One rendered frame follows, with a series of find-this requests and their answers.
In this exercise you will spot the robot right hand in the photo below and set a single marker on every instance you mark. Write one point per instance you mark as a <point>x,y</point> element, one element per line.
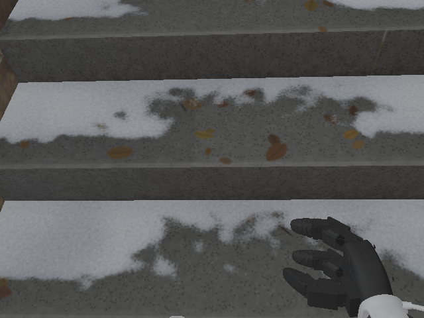
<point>355,276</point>

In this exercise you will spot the right robot forearm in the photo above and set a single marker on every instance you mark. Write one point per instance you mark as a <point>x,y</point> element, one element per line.
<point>382,306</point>

